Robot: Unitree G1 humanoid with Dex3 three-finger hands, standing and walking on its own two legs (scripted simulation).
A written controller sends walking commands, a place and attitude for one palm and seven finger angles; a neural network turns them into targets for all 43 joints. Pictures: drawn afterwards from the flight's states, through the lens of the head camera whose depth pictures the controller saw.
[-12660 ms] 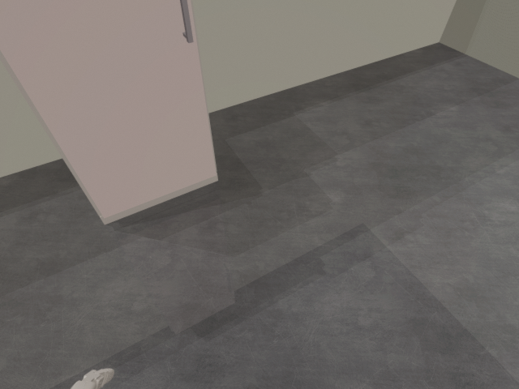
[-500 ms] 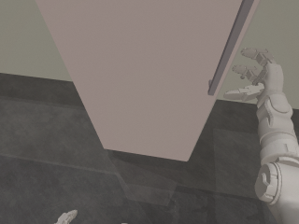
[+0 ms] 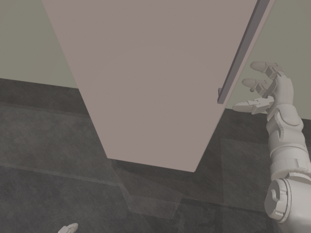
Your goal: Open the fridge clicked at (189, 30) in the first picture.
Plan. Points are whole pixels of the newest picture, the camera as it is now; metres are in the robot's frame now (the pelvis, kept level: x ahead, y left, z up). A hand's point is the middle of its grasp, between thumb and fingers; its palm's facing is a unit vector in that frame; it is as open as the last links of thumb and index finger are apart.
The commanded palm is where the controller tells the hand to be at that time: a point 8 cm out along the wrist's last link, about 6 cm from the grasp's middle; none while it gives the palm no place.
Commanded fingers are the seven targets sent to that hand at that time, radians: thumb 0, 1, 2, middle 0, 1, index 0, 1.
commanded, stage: feel for the door with the fingertips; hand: right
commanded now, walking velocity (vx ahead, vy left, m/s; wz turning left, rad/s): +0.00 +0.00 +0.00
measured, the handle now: (242, 42) +0.53 -0.13 +0.23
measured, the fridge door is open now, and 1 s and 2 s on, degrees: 0 0 0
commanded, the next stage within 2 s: slide the fingers in behind the handle in 0.88 s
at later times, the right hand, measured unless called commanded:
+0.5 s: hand (237, 83) +0.47 -0.14 +0.15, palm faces +0.05 +1.00 +0.00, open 14.0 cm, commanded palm +0.44 -0.20 +0.15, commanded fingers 0.00 0.50 -0.30 0.30 1.20 0.30 1.20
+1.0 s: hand (240, 80) +0.49 -0.15 +0.15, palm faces +0.03 +1.00 +0.00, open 13.6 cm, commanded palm +0.47 -0.20 +0.15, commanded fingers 0.00 0.50 -0.30 0.30 1.20 0.30 1.20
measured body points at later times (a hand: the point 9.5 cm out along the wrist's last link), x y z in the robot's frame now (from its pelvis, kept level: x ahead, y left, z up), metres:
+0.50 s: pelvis -0.01 +0.01 +0.00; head +0.04 +0.01 +0.45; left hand +0.05 +0.26 -0.12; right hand +0.46 -0.19 +0.15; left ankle +0.01 +0.12 -0.73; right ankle -0.03 -0.11 -0.73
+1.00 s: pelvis -0.01 +0.00 +0.00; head +0.06 +0.00 +0.44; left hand +0.01 +0.27 -0.12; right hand +0.49 -0.21 +0.15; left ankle +0.01 +0.12 -0.73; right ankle -0.03 -0.11 -0.73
